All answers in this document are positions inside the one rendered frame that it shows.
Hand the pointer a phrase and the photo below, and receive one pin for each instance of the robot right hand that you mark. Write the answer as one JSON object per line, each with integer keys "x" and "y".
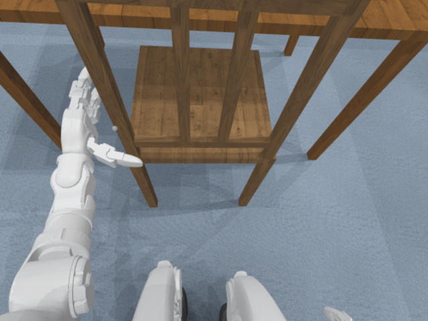
{"x": 335, "y": 315}

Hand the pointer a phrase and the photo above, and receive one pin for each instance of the chair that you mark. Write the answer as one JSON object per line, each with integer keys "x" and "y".
{"x": 206, "y": 105}

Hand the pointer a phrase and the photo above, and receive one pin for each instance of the table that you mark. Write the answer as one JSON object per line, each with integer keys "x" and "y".
{"x": 404, "y": 20}

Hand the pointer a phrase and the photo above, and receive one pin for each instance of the robot shin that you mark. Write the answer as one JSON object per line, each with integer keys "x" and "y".
{"x": 230, "y": 316}
{"x": 177, "y": 306}

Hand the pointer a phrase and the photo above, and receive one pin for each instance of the right robot shin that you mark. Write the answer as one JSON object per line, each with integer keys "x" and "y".
{"x": 230, "y": 316}

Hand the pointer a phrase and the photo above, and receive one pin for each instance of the robot left hand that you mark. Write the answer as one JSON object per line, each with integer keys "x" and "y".
{"x": 78, "y": 125}

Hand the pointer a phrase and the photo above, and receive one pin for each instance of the left robot shin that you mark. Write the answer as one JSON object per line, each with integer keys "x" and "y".
{"x": 177, "y": 306}

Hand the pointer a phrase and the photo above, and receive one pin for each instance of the left robot forearm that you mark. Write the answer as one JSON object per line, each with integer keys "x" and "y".
{"x": 70, "y": 220}

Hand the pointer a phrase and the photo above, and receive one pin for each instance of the left robot upper arm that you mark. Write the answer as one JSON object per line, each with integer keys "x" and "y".
{"x": 59, "y": 289}

